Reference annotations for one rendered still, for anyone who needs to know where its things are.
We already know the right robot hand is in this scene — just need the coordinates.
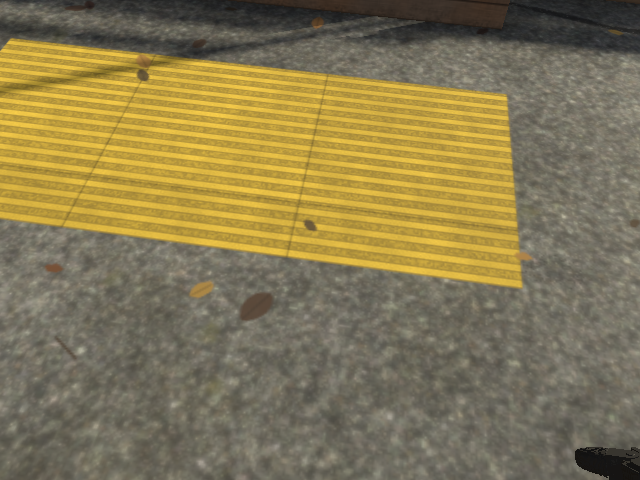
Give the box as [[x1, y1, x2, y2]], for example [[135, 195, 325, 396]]
[[575, 447, 640, 480]]

